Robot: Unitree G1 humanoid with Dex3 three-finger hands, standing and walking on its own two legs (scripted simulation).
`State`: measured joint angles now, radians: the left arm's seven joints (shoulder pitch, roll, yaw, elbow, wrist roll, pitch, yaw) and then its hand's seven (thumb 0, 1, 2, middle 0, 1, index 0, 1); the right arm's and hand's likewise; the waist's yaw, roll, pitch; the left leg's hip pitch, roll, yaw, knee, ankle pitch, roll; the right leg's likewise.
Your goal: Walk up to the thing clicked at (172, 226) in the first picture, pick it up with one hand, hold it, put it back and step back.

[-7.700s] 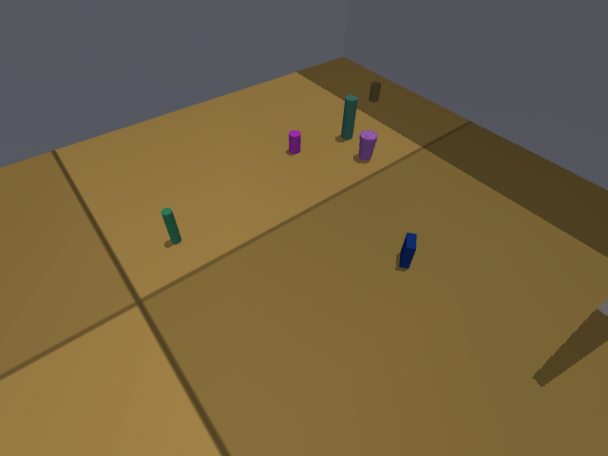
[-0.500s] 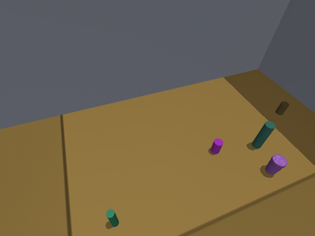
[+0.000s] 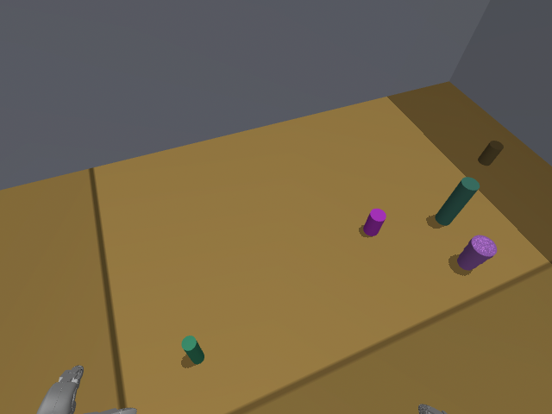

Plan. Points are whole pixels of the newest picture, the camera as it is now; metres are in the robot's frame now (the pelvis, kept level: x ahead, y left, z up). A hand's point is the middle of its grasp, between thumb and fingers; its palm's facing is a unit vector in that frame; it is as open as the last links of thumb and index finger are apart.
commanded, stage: go down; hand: left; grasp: from the side
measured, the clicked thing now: (193, 350) +0.38 +0.23 -0.67
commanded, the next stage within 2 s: none
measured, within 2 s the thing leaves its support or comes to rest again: neither
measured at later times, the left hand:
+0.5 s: hand out of the picture +0.15 +0.28 -0.17, palm faces +0.07 -0.94 -0.34, open 17.4 cm
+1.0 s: hand out of the picture +0.17 +0.32 -0.22, palm faces +0.16 -0.95 -0.27, open 17.3 cm
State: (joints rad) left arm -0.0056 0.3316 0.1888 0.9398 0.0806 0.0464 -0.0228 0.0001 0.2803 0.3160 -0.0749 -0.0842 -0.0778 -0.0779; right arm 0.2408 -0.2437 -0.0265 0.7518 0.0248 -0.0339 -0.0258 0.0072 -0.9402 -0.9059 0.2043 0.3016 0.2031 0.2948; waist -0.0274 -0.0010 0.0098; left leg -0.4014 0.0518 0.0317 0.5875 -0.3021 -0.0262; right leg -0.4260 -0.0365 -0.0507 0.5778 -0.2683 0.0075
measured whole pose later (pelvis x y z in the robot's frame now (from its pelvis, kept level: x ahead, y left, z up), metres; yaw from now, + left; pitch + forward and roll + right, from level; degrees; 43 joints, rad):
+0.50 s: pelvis +0.00 +0.01 -0.05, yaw +1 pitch +14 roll -2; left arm 0.27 0.33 0.21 0.42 0.04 0.26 -0.05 -0.01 -0.55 0.01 -0.10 -0.07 -0.10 -0.07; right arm 0.22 -0.24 -0.02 0.58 0.01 -0.14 -0.08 0.01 -0.86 -0.88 0.21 0.30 0.20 0.29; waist -0.03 0.01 -0.11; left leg -0.76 0.06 -0.01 1.02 -0.51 -0.01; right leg -0.75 -0.05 -0.07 0.96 -0.45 0.03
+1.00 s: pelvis -0.03 +0.01 -0.12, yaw +0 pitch +23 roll -3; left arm 0.14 0.42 0.37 0.54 -0.06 0.02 -0.19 -0.01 -0.52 0.03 -0.09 -0.05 -0.08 -0.06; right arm 0.20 -0.26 0.00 0.57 0.00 -0.23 -0.08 0.01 -0.91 -0.90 0.21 0.30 0.21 0.30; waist -0.04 -0.01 -0.15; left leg -1.16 0.05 -0.03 1.36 -0.60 -0.01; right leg -1.15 -0.06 -0.06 1.30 -0.55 0.02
